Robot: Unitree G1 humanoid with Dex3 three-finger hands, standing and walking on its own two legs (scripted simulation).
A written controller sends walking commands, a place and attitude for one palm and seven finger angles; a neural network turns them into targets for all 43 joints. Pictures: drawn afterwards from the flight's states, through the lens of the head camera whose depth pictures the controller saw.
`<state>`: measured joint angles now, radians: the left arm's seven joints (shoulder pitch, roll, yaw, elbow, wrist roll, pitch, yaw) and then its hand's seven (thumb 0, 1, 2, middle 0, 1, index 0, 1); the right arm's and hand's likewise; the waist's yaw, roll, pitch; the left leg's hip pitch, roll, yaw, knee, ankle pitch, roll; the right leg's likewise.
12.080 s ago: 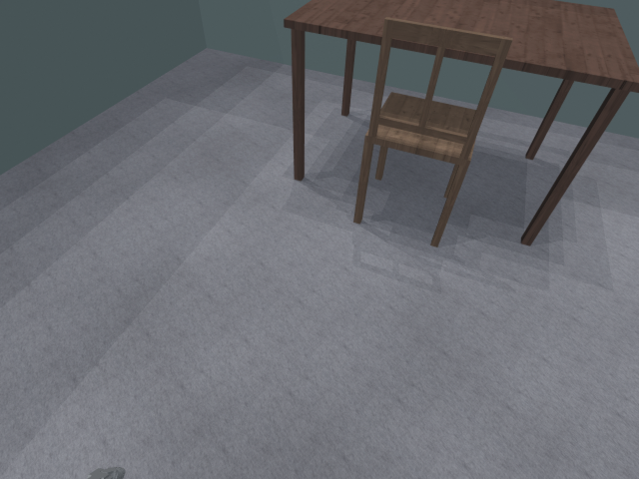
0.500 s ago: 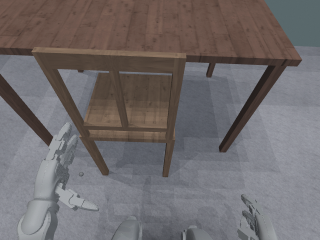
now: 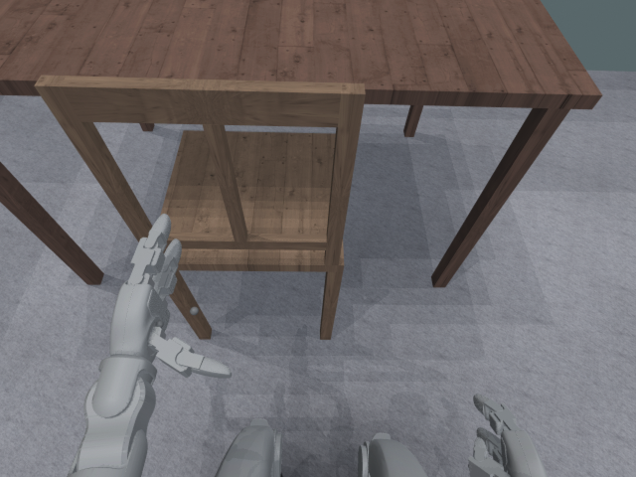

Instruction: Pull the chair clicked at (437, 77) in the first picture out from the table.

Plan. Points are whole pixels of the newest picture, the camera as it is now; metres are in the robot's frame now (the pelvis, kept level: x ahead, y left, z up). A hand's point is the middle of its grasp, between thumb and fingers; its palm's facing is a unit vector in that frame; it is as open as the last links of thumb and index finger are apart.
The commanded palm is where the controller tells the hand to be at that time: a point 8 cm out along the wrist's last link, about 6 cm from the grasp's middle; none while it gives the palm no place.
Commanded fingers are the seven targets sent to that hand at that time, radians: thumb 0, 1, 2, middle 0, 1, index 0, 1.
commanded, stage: aim the fingers beside a spindle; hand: left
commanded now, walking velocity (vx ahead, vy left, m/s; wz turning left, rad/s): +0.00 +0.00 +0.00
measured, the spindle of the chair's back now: (229, 189) +0.51 +0.15 +0.00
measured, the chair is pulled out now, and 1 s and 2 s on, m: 0.00 0.00 0.00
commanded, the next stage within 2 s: push the fingers through the gap in 1.28 s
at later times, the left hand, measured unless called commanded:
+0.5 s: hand (223, 287) +0.35 +0.14 +0.01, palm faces +0.01 -1.00 -0.02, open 16.9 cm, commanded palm +0.33 +0.19 +0.01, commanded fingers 0.00 -0.50 0.30 -0.06 -0.08 -0.06 -0.08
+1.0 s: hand (228, 282) +0.36 +0.13 +0.00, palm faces +0.02 -1.00 -0.02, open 16.9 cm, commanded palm +0.34 +0.18 +0.01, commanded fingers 0.00 -0.50 0.30 -0.06 -0.08 -0.06 -0.08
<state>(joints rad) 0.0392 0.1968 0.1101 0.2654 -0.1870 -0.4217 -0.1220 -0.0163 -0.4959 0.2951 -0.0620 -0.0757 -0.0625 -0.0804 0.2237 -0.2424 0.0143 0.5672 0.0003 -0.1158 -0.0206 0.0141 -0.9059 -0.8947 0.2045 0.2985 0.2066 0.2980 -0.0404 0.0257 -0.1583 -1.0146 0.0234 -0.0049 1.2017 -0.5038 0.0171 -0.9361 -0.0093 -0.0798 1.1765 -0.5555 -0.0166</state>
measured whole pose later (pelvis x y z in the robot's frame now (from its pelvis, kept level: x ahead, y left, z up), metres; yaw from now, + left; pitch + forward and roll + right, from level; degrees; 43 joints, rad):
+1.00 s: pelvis -0.01 +0.00 -0.02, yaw -1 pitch +22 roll -2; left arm -0.22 0.17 0.11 0.53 -0.13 -0.49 -0.02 -0.02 -0.50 0.30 -0.06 -0.08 -0.06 -0.08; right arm 0.24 -0.24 0.00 0.59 -0.01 0.00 0.01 0.01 -0.91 -0.89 0.20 0.30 0.21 0.30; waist -0.06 0.02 -0.17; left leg -1.13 0.03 0.01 1.27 -0.52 0.01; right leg -1.07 0.00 -0.07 1.26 -0.57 -0.02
